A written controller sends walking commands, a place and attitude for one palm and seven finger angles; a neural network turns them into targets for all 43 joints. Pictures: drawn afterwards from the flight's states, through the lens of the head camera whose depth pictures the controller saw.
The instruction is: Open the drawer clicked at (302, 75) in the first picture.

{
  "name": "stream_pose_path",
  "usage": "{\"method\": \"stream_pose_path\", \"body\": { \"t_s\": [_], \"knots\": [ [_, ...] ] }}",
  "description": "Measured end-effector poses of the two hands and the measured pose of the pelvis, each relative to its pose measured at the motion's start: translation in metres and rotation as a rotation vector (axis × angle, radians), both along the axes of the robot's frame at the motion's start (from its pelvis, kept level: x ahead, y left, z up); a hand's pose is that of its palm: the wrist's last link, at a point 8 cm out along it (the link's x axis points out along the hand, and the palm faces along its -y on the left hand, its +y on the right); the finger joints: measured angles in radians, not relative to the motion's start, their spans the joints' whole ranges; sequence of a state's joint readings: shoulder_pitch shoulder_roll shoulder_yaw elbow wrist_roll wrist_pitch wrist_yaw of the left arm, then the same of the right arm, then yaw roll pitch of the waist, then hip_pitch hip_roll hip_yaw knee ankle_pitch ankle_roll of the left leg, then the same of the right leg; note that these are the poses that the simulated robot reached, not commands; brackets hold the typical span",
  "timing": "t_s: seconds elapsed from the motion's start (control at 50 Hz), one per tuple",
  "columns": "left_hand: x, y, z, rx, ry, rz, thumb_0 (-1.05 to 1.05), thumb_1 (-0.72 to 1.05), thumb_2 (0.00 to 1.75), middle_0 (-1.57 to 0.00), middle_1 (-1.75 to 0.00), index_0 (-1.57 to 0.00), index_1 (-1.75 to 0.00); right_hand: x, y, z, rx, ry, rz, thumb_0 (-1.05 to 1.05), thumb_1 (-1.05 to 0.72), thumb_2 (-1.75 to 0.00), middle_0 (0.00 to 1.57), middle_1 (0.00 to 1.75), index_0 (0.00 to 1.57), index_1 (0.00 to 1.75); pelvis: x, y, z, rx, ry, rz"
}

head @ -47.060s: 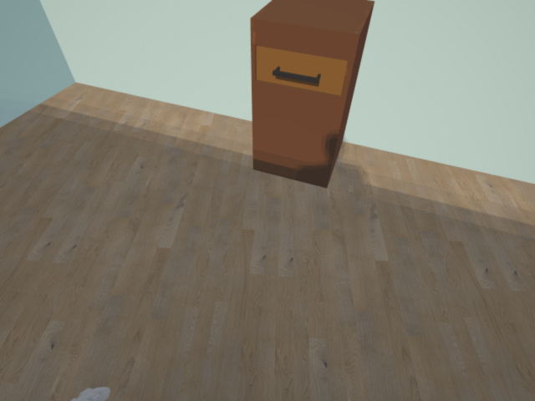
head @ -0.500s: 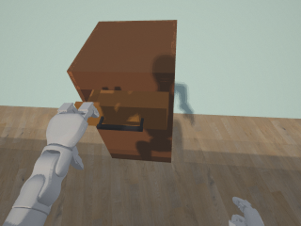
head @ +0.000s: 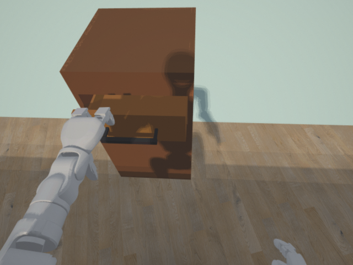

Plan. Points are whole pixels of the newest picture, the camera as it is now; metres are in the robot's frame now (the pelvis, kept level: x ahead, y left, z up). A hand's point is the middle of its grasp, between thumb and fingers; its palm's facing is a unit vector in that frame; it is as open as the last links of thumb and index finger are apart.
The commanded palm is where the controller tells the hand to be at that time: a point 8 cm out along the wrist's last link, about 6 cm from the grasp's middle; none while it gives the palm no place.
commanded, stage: move the hooked fingers above the handle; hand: left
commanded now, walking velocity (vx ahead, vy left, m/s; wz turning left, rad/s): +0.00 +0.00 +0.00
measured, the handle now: (130, 135) +0.52 +0.22 -0.14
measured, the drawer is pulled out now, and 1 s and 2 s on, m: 0.09 0.09 0.08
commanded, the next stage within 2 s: none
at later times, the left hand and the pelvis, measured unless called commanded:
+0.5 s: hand (106, 141) +0.42 +0.24 -0.02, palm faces -0.06 -0.01 -1.00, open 13.8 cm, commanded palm +0.41 +0.23 +0.03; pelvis +0.00 +0.01 -0.02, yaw -1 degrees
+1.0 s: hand (119, 140) +0.46 +0.23 -0.07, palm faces -0.11 -0.01 -0.99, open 13.8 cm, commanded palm +0.46 +0.23 -0.02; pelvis -0.01 +0.01 -0.05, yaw -1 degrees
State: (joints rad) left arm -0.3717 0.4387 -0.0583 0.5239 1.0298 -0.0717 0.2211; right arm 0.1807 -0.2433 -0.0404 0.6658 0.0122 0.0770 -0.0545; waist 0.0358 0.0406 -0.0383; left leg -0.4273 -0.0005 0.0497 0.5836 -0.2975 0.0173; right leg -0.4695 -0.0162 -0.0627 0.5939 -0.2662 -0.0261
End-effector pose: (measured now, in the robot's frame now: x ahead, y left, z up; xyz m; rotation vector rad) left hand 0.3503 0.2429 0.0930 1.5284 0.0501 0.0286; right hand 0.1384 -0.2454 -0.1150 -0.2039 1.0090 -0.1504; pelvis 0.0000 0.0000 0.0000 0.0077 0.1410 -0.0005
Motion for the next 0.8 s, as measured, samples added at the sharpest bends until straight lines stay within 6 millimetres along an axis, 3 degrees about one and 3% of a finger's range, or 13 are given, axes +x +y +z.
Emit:
{"method": "stream_pose_path", "body": {
  "t_s": [0.24, 0.46, 0.58, 0.68, 0.8],
  "knots": [
    [0.022, -0.018, -0.036, -0.027, 0.049, -0.064, 0.00, -0.49, 0.30, -0.32, -1.20, -0.32, -1.20, -0.055, -0.013, -0.014, -0.023, 0.146, -0.105, 0.01, -0.90, -0.90, 0.20, 0.30, 0.20, 0.29, 0.007, 0.009, -0.007, -0.002, 0.059, -0.022],
    [0.046, -0.004, -0.051, 0.035, 0.016, 0.024, 0.00, -0.49, 0.30, -0.32, -1.20, -0.32, -1.20, -0.068, -0.007, -0.028, -0.005, 0.189, -0.114, 0.01, -0.90, -0.90, 0.20, 0.30, 0.20, 0.29, 0.003, 0.012, -0.016, -0.007, 0.117, -0.017],
    [0.056, -0.013, -0.067, 0.015, 0.098, -0.005, 0.00, -0.49, 0.30, -0.32, -1.20, -0.32, -1.20, -0.075, -0.006, -0.029, -0.015, 0.201, -0.119, 0.01, -0.90, -0.90, 0.21, 0.30, 0.20, 0.29, 0.003, 0.012, -0.020, -0.009, 0.138, -0.014],
    [0.067, -0.023, -0.071, -0.010, 0.052, -0.074, 0.00, -0.49, 0.30, -0.32, -1.20, -0.32, -1.20, -0.085, -0.010, -0.033, -0.042, 0.226, -0.126, 0.01, -0.90, -0.90, 0.21, 0.30, 0.20, 0.30, 0.002, 0.012, -0.027, -0.012, 0.173, -0.015],
    [0.078, -0.014, -0.084, 0.021, -0.001, -0.018, 0.00, -0.49, 0.30, -0.32, -1.20, -0.32, -1.20, -0.101, -0.014, -0.046, -0.041, 0.278, -0.133, 0.01, -0.90, -0.90, 0.20, 0.30, 0.20, 0.29, -0.002, 0.013, -0.040, -0.015, 0.218, -0.020]
  ]
}}
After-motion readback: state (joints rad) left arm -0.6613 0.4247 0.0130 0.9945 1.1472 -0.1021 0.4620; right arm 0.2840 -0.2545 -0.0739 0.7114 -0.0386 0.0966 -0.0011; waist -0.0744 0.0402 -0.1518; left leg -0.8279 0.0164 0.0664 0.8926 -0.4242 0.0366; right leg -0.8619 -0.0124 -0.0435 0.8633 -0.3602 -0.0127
